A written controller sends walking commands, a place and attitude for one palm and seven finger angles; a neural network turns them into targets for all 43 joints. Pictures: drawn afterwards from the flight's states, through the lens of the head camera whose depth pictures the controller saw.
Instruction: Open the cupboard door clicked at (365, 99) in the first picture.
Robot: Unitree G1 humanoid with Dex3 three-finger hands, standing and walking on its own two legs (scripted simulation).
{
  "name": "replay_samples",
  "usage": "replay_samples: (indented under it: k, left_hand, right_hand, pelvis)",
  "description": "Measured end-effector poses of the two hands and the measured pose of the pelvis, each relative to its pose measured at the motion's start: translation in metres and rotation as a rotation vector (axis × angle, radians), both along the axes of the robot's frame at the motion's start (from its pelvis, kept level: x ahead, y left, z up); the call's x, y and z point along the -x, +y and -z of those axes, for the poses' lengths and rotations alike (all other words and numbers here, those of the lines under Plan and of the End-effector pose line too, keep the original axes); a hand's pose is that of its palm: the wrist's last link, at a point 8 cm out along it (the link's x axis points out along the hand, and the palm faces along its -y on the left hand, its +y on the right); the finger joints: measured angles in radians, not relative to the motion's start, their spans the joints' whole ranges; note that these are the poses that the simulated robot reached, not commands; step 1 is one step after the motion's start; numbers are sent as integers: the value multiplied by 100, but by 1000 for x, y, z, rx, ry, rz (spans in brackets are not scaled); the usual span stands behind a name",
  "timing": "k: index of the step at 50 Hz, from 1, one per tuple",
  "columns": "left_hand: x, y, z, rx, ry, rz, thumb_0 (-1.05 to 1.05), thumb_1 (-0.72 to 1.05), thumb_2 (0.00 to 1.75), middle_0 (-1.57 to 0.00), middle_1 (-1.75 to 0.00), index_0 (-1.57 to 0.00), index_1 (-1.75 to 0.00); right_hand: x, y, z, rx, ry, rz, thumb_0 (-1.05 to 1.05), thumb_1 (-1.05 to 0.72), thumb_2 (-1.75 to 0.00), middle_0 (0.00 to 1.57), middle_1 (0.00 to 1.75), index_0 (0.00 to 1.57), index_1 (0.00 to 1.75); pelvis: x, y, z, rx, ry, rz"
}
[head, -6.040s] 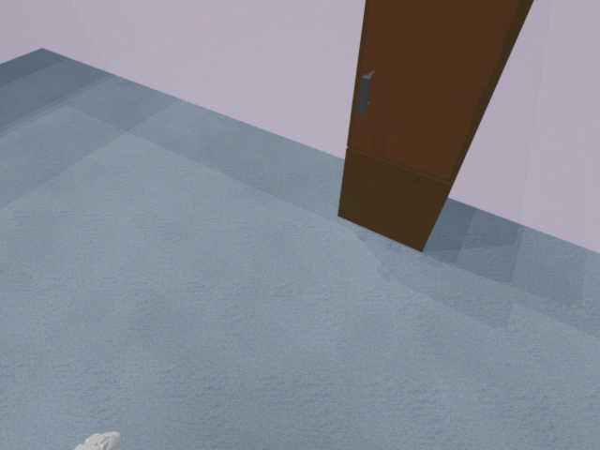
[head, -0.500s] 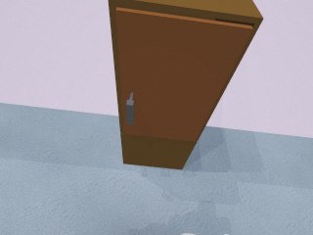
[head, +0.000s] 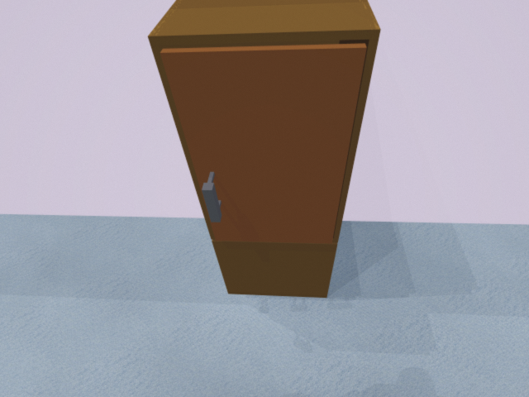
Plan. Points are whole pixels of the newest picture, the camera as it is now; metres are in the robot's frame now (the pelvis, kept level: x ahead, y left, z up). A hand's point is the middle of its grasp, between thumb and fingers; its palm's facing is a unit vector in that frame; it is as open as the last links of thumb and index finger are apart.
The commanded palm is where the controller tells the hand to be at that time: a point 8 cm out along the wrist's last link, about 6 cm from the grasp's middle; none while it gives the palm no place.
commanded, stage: come to a stop and stand still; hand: left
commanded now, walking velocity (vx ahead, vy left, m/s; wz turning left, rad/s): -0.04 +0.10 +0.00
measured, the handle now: (213, 196) +0.59 +0.18 -0.12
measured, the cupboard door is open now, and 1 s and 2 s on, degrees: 0 0 0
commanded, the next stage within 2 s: look again from close up in 0.58 s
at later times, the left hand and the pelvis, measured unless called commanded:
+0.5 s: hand out of the picture +0.02 +0.22 -0.19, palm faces +0.04 -0.98 -0.19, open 7.3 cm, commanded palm none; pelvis +0.01 +0.05 -0.01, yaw +0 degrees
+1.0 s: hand out of the picture +0.00 +0.23 -0.18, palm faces +0.00 -0.97 -0.25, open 7.3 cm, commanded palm none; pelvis -0.02 +0.04 -0.02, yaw +0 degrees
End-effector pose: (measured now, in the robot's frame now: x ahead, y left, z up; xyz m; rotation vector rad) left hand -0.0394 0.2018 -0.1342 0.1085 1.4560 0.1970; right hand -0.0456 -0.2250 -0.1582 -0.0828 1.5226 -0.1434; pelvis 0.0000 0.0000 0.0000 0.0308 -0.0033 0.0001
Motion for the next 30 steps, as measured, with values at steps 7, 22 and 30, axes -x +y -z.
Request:
replay_samples:
  k: [7,22,30]
  left_hand:
    - [11,7,12,21,46,-54,0,90,90,-20,-30,-21,-30]
    - [-39,61,26,10,-33,19,0,91,90,-20,-30,-20,-30]
    - [-62,77,20,-13,-98,57,0,91,90,-20,-30,-20,-30]
  right_hand:
    - [-49,14,2,24,-65,-58,1,-91,-90,20,30,20,30]
    - [-121,48,-12,68,-274,-88,0,-91,-90,20,30,20,30]
    - [-92,47,-12,81,-225,-61,0,-93,-90,20,30,20,30]
  pelvis:
    - [-4,14,7,4,8,-14]
    - [-10,44,9,21,-9,4]
    - [-7,50,6,19,-12,5]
